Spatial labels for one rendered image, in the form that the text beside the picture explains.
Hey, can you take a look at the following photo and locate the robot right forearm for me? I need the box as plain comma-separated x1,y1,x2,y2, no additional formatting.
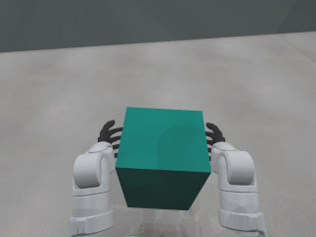
210,141,268,237

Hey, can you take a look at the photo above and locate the carton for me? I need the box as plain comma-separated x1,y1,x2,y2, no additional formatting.
115,107,211,210

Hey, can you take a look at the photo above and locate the robot right hand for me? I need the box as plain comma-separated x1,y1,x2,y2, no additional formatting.
205,122,226,161

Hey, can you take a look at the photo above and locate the robot left forearm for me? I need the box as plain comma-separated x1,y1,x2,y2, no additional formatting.
68,141,116,237

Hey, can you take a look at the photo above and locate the robot left hand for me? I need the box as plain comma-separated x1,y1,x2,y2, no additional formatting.
98,120,123,158

